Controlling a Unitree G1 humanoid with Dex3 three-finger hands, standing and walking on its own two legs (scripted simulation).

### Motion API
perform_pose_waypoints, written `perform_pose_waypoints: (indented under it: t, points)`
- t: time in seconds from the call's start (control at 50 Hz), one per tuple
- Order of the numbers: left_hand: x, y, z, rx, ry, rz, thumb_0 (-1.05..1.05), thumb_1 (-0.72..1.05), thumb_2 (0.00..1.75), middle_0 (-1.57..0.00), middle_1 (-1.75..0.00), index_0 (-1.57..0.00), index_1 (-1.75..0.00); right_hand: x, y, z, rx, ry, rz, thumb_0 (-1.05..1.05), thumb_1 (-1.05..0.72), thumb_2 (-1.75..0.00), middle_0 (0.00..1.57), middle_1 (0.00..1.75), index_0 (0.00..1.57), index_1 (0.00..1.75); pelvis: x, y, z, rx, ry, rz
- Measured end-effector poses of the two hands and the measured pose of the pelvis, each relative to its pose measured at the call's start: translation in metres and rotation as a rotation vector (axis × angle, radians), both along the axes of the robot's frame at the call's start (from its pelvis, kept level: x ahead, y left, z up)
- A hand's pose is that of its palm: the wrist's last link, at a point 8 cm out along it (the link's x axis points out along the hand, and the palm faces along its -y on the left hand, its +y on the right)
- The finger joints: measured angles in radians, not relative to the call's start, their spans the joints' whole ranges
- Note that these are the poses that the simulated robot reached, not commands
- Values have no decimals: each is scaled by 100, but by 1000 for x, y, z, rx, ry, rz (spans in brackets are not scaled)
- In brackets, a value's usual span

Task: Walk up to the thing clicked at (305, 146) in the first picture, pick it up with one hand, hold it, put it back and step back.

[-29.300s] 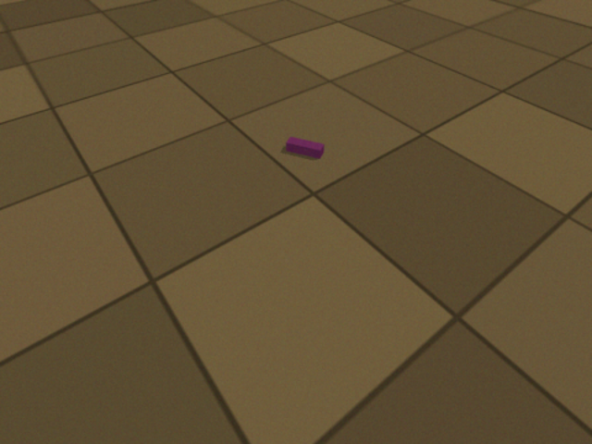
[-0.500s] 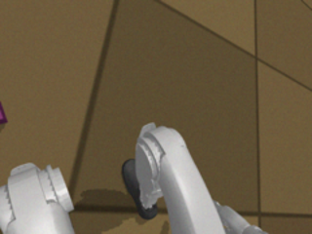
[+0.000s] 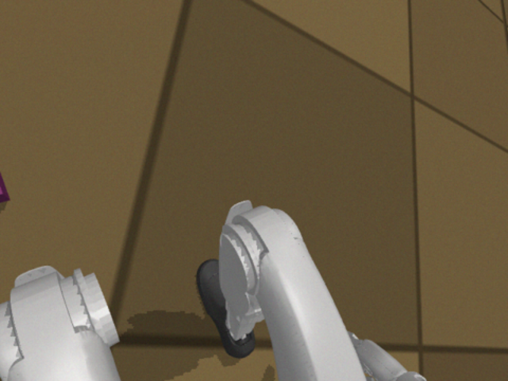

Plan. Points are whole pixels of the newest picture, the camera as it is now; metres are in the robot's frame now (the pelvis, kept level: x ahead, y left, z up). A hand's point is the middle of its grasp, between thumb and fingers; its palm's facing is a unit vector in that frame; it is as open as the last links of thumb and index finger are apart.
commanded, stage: withdraw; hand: left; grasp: from above
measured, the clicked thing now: out of the picture +0.44 +0.33 -0.27
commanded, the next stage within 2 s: home in 0.78 s
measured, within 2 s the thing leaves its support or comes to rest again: neither
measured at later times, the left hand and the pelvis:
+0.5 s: hand out of the picture +0.43 +0.35 -0.07, palm faces -0.44 -0.10 -0.89, open 14.0 cm; pelvis +0.00 -0.01 +0.06, yaw +7 degrees
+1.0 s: hand out of the picture +0.44 +0.35 -0.14, palm faces -0.35 -0.10 -0.93, open 13.6 cm; pelvis +0.00 -0.01 +0.02, yaw +6 degrees
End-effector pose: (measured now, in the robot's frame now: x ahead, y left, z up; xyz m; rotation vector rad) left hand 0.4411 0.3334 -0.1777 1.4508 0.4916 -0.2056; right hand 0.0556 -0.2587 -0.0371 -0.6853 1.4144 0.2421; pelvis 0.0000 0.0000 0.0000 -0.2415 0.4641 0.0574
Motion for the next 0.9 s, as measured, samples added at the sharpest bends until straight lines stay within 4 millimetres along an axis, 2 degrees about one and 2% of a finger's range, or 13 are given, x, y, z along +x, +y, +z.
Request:
perform_pose_waypoints:
  t: [0.08, 0.16, 0.32, 0.44, 0.54, 0.62, 0.68, 0.82, 0.9]
  points:
    - [5, 5, 6, 11, -42, 38, 0, -48, 99, -8, -102, -9, -101, 1, 1, 0, 16, -4, 2, 0, -90, -90, 20, 30, 20, 30, 1, 0, 0, 2, 7, 2]
    - [10, 13, 25, 39, -101, 80, 0, -50, 98, -8, -101, -9, -101, 4, 0, -2, 42, -6, -26, 0, -90, -90, 20, 30, 20, 30, 4, -2, 3, 6, 38, 4]
    - [3, 26, 92, 96, -89, 128, 0, -50, 98, -8, -100, -9, -100, 25, -1, -10, 109, -46, -147, 0, -90, -90, 20, 30, 20, 30, 9, -3, 25, 35, 122, 31]
    - [-4, 25, 147, 92, -13, 119, 0, -50, 99, -9, -99, -9, -100, 47, -1, -4, 135, -99, -192, 0, -91, -90, 20, 30, 20, 30, 4, -5, 51, 66, 138, 59]
    - [-7, 17, 170, 59, 52, 85, 0, -49, 99, -11, -99, -10, -100, 56, -6, 9, 113, -143, -192, 0, -91, -90, 20, 30, 20, 30, -1, -8, 67, 82, 131, 71]
    - [-12, 14, 171, 32, 66, 54, 0, -49, 100, -11, -99, -11, -100, 53, -13, 16, 71, -150, -184, 0, -91, -90, 20, 30, 20, 30, -5, -10, 70, 88, 123, 74]
    - [-16, 14, 163, 22, 70, 31, 0, -49, 100, -11, -99, -10, -100, 46, -18, 16, 36, -137, -180, 0, -91, -90, 20, 30, 20, 30, -7, -10, 66, 87, 118, 73]
    - [-26, 13, 120, 9, 73, -15, 0, -50, 100, -10, -101, -9, -101, 23, -23, 6, -28, -81, -172, 0, -91, -90, 20, 30, 20, 30, -9, -9, 45, 78, 102, 69]
    - [-22, 14, 99, 8, 28, -23, 0, -49, 100, -10, -101, -10, -101, 10, -20, -2, -45, -48, -174, 0, -90, -90, 20, 30, 20, 30, -8, -8, 33, 71, 95, 65]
